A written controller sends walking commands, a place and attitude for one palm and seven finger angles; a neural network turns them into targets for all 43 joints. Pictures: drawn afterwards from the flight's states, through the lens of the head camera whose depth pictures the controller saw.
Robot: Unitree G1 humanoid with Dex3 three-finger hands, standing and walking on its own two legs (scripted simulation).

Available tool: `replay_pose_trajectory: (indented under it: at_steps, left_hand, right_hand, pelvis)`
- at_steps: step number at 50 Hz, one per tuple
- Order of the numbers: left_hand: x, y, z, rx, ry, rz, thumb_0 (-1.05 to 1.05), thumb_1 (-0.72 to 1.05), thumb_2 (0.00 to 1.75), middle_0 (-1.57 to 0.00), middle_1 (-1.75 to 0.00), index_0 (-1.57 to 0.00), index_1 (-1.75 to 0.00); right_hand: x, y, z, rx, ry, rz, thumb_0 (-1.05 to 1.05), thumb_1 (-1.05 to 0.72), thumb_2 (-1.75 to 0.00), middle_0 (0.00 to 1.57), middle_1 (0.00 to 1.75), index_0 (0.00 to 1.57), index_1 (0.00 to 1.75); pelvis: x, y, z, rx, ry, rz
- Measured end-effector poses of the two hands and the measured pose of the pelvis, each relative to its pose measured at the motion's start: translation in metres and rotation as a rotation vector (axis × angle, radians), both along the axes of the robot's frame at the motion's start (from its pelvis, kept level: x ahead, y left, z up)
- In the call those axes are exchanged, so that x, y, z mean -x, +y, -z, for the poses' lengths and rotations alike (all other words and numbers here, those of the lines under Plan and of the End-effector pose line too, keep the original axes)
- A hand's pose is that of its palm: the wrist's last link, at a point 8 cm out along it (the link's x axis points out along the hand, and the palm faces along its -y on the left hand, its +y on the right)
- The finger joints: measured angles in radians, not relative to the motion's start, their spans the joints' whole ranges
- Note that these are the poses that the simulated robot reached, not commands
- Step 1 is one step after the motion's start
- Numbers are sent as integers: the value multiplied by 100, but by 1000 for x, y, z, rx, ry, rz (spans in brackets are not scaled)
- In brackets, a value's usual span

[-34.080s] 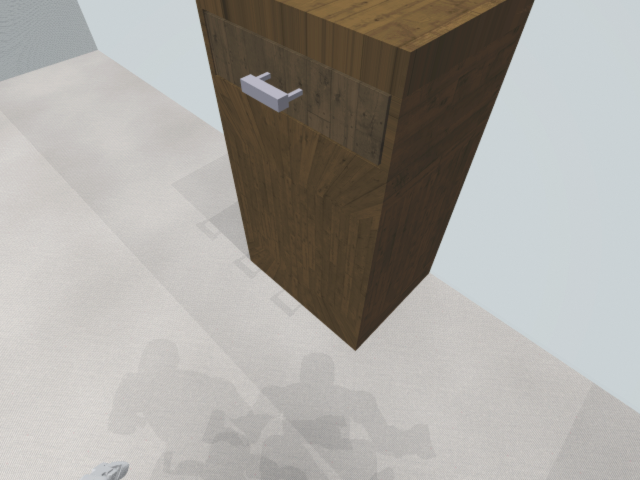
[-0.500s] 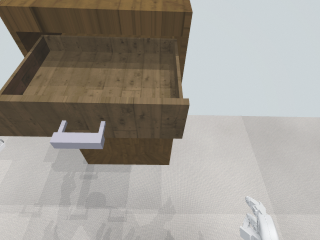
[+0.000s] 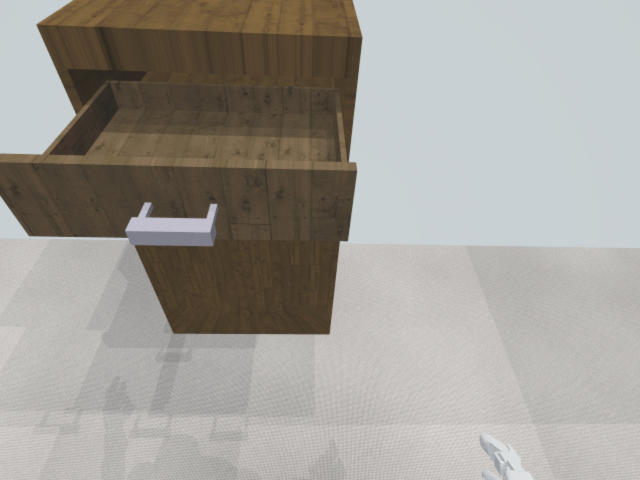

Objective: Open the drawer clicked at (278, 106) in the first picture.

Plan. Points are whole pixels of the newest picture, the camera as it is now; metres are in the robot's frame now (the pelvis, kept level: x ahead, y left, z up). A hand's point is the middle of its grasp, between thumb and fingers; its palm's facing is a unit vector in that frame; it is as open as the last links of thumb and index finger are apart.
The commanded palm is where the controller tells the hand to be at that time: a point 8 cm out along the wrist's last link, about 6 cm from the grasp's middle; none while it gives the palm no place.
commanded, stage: step back with the hand held close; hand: left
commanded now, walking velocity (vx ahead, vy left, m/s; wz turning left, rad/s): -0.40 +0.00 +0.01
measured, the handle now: (176, 220) +0.43 +0.22 +0.10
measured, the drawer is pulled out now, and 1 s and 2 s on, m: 0.29 0.29 0.29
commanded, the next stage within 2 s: stop stepping back and stand still in 0.12 s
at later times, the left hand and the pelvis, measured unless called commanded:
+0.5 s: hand out of the picture +0.06 +0.25 +0.29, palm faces +0.57 -0.72 -0.39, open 7.4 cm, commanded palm +0.00 +0.29 +0.29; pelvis -0.13 +0.01 +0.01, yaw +0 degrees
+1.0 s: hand out of the picture +0.05 +0.24 +0.28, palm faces +0.49 -0.76 -0.44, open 7.4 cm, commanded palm -0.02 +0.29 +0.29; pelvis -0.15 +0.02 +0.01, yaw -1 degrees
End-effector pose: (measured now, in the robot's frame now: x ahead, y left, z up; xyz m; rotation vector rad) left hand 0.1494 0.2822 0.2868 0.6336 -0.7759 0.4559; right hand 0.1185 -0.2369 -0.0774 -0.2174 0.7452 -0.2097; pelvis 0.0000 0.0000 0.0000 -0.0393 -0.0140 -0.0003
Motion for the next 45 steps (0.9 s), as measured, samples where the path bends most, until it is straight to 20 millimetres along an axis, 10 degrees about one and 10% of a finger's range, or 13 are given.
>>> replay_pose_trajectory:
  at_steps: [24, 45]
  left_hand:
    - [135, 9, -9, -55, 28, 18, 1, 88, 90, -22, -30, -22, -30]
    - [148, 8, -6, -47, 73, 47, 1, 89, 90, -21, -30, -21, -30]
  right_hand:
    - [91, 28, -25, -9, -43, -94, 2, -91, -90, 21, 30, 20, 30]
    - [153, 24, -9, -26, 7, -26, 2, -91, -90, 21, 30, 20, 30]
  pelvis:
    - [122, 12, -11, -29, 25, -3]
    - [155, 17, -9, -26, 11, 16]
